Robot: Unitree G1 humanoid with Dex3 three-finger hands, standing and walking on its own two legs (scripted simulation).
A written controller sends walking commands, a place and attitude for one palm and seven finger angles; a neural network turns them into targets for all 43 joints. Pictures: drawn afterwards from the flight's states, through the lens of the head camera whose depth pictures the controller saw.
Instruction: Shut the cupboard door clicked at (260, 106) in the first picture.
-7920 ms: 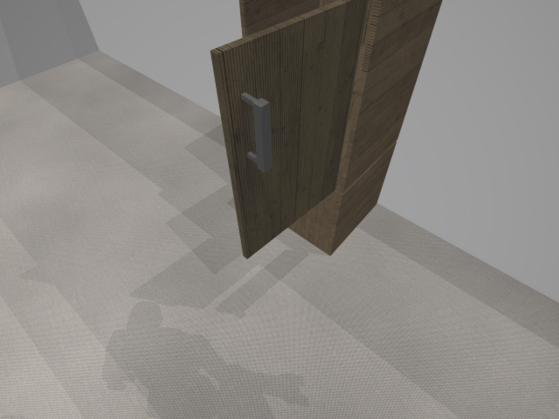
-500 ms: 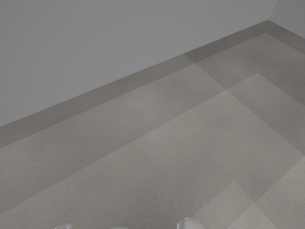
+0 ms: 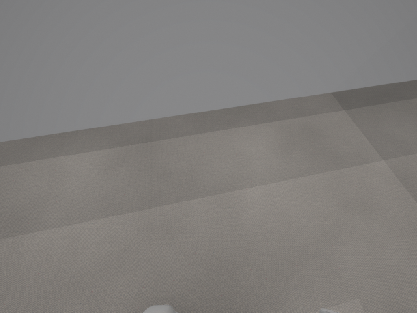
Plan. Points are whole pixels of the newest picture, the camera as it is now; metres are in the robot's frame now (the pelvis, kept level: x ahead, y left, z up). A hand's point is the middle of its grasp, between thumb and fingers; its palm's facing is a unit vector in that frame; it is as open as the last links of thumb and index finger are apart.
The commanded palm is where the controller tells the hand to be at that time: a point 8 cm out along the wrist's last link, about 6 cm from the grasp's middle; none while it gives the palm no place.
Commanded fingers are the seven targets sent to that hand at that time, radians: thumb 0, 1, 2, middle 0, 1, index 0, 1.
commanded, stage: walk to a spot facing it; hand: left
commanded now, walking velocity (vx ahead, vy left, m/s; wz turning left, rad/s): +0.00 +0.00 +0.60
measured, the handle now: out of the picture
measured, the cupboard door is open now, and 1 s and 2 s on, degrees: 85 85 85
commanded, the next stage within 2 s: none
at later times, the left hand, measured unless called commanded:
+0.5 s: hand out of the picture +0.04 +0.18 -0.14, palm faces +0.28 -0.92 -0.28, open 7.4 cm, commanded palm none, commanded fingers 0.00 0.90 0.90 -0.20 -0.30 -0.20 -0.30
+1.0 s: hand out of the picture +0.03 +0.25 -0.15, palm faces +0.54 -0.81 -0.21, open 7.4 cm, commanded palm none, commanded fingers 0.00 0.90 0.90 -0.20 -0.30 -0.20 -0.30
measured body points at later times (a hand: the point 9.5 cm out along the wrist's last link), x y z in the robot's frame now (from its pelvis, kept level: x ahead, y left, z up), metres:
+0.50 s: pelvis +0.01 -0.03 +0.01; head +0.06 -0.05 +0.45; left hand +0.03 +0.23 -0.12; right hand +0.15 -0.27 -0.15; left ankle -0.03 +0.09 -0.65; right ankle +0.03 -0.14 -0.73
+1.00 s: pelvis +0.07 +0.02 +0.01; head +0.09 +0.05 +0.46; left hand +0.00 +0.29 -0.13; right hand +0.23 -0.17 -0.13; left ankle -0.02 +0.09 -0.73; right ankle +0.20 -0.09 -0.67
